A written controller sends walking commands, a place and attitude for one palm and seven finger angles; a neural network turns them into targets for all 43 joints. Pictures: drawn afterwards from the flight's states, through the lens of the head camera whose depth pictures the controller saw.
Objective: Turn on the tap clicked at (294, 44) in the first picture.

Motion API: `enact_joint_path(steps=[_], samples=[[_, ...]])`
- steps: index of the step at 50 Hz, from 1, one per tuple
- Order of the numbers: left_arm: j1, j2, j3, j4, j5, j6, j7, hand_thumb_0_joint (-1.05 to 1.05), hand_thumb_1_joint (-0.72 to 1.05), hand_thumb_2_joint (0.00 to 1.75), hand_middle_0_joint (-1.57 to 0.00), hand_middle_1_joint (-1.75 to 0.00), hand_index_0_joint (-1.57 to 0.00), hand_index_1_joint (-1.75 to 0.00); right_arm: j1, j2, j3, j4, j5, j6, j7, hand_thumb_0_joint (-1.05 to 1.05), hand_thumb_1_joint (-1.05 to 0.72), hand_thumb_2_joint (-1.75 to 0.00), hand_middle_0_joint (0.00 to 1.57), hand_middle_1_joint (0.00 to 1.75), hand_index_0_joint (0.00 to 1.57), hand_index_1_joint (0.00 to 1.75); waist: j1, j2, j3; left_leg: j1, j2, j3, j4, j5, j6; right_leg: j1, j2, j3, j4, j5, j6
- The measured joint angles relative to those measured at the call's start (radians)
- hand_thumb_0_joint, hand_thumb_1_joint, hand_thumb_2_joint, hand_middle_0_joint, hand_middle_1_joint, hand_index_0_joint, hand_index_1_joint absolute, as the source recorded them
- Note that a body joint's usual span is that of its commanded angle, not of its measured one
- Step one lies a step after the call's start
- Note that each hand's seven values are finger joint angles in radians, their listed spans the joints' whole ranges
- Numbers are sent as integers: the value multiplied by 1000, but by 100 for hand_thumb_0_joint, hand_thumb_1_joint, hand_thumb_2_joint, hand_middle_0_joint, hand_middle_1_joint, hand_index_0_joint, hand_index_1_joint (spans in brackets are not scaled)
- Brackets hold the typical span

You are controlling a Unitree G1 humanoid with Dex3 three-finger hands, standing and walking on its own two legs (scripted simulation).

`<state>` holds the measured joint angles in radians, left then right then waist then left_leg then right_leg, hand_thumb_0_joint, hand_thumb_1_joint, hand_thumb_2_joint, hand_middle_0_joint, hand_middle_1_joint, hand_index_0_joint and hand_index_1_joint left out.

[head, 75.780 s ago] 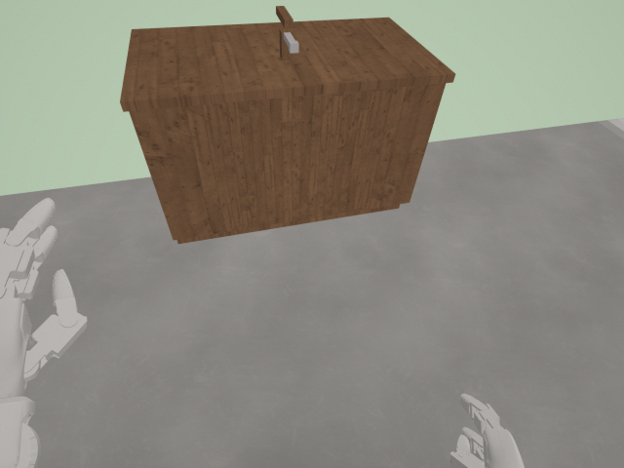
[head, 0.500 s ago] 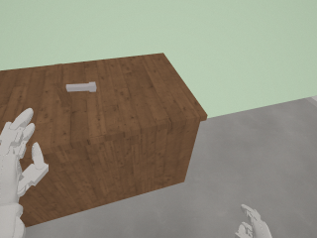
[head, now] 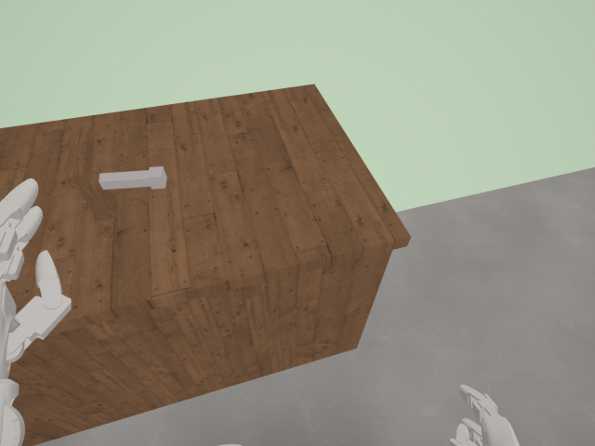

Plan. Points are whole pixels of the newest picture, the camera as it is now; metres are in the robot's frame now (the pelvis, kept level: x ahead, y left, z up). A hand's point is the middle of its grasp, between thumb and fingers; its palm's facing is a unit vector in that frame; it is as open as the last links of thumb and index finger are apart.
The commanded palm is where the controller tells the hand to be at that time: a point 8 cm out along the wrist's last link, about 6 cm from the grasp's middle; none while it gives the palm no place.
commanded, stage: come to a stop and stand still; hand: left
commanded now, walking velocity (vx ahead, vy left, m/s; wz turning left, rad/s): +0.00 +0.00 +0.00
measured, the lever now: (157, 177) +0.53 +0.29 +0.03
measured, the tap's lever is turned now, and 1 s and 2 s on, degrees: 80 80 80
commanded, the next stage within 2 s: look again from close up in 1.62 s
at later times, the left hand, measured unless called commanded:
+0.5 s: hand (105, 222) +0.31 +0.24 +0.16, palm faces +0.37 -0.80 -0.47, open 7.4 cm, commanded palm +0.26 +0.27 +0.19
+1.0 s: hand (38, 209) +0.30 +0.29 +0.20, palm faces +0.43 -0.75 -0.50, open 7.4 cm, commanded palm +0.21 +0.29 +0.19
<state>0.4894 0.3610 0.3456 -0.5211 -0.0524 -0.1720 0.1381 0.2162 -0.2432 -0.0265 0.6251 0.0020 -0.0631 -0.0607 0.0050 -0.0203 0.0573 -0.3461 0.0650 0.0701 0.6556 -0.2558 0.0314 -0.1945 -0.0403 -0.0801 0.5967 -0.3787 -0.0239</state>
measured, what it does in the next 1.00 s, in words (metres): steps on the spot: left foot, then right foot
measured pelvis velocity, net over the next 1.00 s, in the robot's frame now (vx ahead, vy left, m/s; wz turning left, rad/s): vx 0.04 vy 0.02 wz -0.04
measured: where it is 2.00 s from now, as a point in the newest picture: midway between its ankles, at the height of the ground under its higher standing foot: outside the picture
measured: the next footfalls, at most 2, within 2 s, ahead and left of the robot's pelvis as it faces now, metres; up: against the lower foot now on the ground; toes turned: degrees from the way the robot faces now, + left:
left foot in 0.02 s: +0.10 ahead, +0.14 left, +0.00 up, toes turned -1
right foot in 0.18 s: +0.07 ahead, -0.06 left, +0.00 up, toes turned -1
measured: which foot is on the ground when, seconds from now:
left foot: up 0.00-0.00, down 0.02-1.00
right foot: down 0.00-0.04, up 0.06-0.16, down 0.18-1.00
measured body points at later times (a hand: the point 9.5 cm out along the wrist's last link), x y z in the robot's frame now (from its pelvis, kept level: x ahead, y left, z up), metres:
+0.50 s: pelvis +0.09 -0.01 +0.01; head +0.13 -0.02 +0.46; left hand +0.29 +0.28 +0.19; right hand +0.28 -0.24 -0.08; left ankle +0.07 +0.13 -0.72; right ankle +0.03 -0.08 -0.72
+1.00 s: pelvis +0.04 +0.02 +0.01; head +0.09 +0.02 +0.45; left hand +0.27 +0.33 +0.22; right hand +0.21 -0.21 -0.08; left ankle +0.06 +0.14 -0.73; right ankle +0.03 -0.08 -0.73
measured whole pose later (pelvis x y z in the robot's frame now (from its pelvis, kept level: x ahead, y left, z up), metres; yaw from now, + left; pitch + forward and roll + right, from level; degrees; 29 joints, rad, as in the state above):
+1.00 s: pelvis +0.04 +0.02 +0.01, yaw -2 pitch +2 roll +0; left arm 0.26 0.51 0.46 -0.37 -0.05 -0.19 0.13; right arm 0.18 -0.23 0.03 0.57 0.02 -0.12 -0.01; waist 0.04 0.02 0.08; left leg -0.32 0.03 0.04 0.52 -0.23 0.00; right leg -0.26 0.04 -0.03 0.50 -0.27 -0.04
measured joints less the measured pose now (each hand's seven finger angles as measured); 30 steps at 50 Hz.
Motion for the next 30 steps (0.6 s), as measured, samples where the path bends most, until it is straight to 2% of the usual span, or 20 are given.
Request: enact_joint_path(steps=[1,3,5,6,8,10,12,14,16,18,19,20,23,25,27,29,30], samples=[[-7,1,1,-11,-2,1,4,1,89,90,-22,-30,-21,-30,-8,-13,-6,-14,1,-6,-3,1,-91,-90,21,30,20,30,3,12,-1,27,3,-11,-61,12,6,-5,4,3,37,-28,7],[-28,13,12,-8,-5,5,14,1,89,90,-22,-30,-21,-30,-45,-2,-20,-18,8,-10,-12,1,-91,-90,21,30,20,30,9,-5,0,36,-8,5,-31,-30,-40,-43,-7,40,160,-101,14],[-58,24,16,18,-1,19,20,1,89,90,-22,-30,-21,-30,-67,29,-19,-21,12,-23,-12,1,-91,-90,20,30,20,30,4,-23,-4,54,-23,16,-33,-45,-62,-84,2,71,261,-138,20],[-72,28,15,28,1,30,21,1,89,90,-21,-30,-21,-30,-71,43,-12,-24,11,-31,-9,1,-91,-90,20,30,20,30,-3,-25,-7,64,-27,10,-46,-40,-71,-91,9,69,254,-129,24],[-87,36,15,32,6,54,24,1,89,90,-21,-30,-21,-30,-76,68,9,-33,10,-46,1,1,-91,-90,20,30,20,30,-11,-25,-4,83,-32,-1,-68,-36,-79,-79,20,56,138,-68,28],[-79,25,7,22,10,67,19,1,89,90,-21,-30,-21,-30,-80,77,28,-38,8,-50,10,1,-91,-90,20,30,20,30,-19,13,3,93,-10,-25,-65,-48,-88,-41,47,29,50,-5,-7],[-38,10,-6,-10,8,76,9,2,89,90,-21,-30,-21,-30,-80,84,41,-39,6,-43,18,1,-91,-90,20,30,20,30,-21,46,-6,78,9,-41,-52,-21,-76,-17,72,16,-10,15,-40],[13,5,-15,-49,3,69,0,1,89,90,-21,-30,-21,-30,-76,88,46,-46,7,-35,23,1,-91,-90,21,30,20,30,-10,44,-11,56,-4,-46,-16,-27,-60,-7,73,27,-52,28,-49],[53,8,-16,-66,0,52,-9,1,89,90,-22,-30,-21,-30,-72,83,49,-54,5,-29,18,1,-91,-90,21,30,20,30,4,39,-14,42,-23,-44,-12,-56,-48,1,71,41,-91,43,-48],[68,20,-7,-58,0,40,-12,1,89,90,-22,-30,-21,-30,-72,68,46,-57,0,-22,8,1,-90,-90,21,30,20,30,16,41,-10,42,-36,-37,-56,-8,-43,9,73,47,-118,54,-44],[65,26,-2,-46,-1,39,-10,1,88,90,-22,-30,-21,-30,-73,58,43,-58,-1,-17,1,1,-90,-90,21,30,20,30,20,47,-6,49,-37,-32,-87,61,-39,13,76,47,-123,55,-43],[55,32,3,-29,-3,41,-7,1,88,90,-22,-30,-21,-30,-75,51,38,-53,0,-12,-5,1,-90,-90,21,30,20,30,25,48,-4,64,-35,-27,-109,71,-38,15,78,49,-123,52,-40],[2,35,8,29,-10,63,5,1,88,90,-22,-30,-21,-30,-88,36,21,-31,7,10,-20,1,-90,-90,21,30,20,30,36,37,-4,105,-39,-12,-174,29,-43,9,71,56,-108,55,-16],[-23,25,6,46,-9,87,15,1,89,90,-22,-30,-21,-30,-98,29,13,-31,11,22,-24,1,-91,-90,21,30,20,30,35,30,-1,114,-38,-4,-188,31,-41,-2,69,58,-86,66,7],[-27,19,-3,32,-7,110,22,1,89,90,-22,-30,-21,-30,-101,26,9,-42,13,23,-26,1,-91,-90,21,30,20,30,29,23,-6,117,-36,0,-192,27,-44,-3,70,59,-86,62,11],[-16,17,-18,0,-5,117,23,2,89,90,-21,-30,-21,-30,-100,23,7,-57,13,18,-27,1,-91,-90,21,30,20,30,17,19,-21,114,-31,-2,-195,1,-53,4,76,57,-107,39,-11],[-10,14,-28,-15,-4,116,22,2,89,90,-21,-30,-21,-30,-101,21,6,-62,12,17,-28,1,-91,-90,21,30,20,30,10,24,-26,108,-26,-7,-189,-14,-59,6,83,53,-119,32,-33]])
